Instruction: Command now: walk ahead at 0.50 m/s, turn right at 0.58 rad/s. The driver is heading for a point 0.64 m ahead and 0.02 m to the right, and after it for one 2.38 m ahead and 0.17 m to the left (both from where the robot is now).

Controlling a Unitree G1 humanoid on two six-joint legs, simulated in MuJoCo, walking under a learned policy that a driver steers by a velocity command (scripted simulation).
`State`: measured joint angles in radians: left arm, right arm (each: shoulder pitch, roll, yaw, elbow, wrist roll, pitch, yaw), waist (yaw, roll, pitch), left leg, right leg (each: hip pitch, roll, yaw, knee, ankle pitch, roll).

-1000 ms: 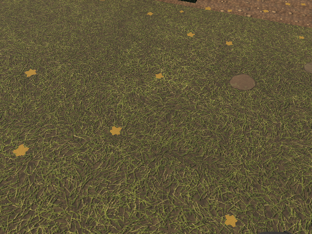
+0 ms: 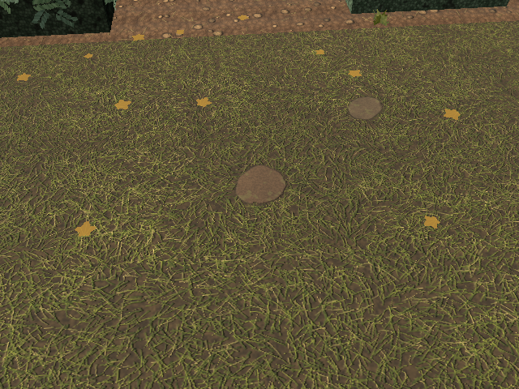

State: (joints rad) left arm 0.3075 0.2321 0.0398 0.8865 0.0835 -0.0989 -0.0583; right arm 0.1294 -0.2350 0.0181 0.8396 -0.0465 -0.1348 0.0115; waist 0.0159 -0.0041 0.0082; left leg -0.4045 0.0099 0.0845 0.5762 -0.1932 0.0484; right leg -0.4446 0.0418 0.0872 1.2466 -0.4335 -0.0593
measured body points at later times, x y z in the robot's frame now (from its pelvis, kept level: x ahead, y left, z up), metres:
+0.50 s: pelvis +0.26 -0.06 -0.03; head +0.25 -0.06 +0.42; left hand +0.42 +0.16 -0.15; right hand +0.20 -0.30 -0.18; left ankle +0.15 +0.11 -0.65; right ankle +0.20 -0.14 -0.73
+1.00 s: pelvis +0.59 -0.09 -0.17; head +0.61 -0.10 +0.28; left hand +0.74 +0.12 -0.29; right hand +0.55 -0.33 -0.32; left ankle +0.59 -0.03 -0.90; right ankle +0.65 -0.27 -0.85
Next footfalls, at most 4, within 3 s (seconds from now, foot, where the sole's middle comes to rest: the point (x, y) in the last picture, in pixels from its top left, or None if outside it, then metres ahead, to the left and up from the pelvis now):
0.42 right None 0.24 -0.16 -0.76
0.80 left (287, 364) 0.63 -0.04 -0.94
1.18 right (353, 287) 0.89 -0.26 -0.94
1.66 left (267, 269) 0.95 0.02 -0.94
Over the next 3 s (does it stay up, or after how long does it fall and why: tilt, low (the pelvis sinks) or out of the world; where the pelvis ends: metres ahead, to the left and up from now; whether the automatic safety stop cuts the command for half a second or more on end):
stays up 1.65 0.12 -0.36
